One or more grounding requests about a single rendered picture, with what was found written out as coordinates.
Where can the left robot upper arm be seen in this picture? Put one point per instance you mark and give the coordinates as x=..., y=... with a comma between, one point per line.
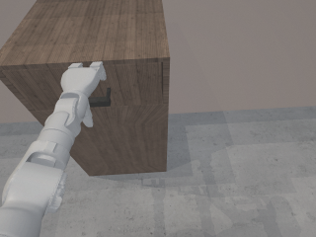
x=36, y=191

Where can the handle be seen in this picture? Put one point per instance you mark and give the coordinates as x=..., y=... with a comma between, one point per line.
x=105, y=101

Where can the left robot hand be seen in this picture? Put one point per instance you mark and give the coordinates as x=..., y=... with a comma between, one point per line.
x=84, y=80

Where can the left robot forearm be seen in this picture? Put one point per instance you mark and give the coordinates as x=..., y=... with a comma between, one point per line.
x=57, y=136

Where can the drawer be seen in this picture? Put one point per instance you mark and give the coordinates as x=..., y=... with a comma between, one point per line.
x=132, y=84

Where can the cabinet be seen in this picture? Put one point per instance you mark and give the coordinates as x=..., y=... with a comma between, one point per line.
x=56, y=33

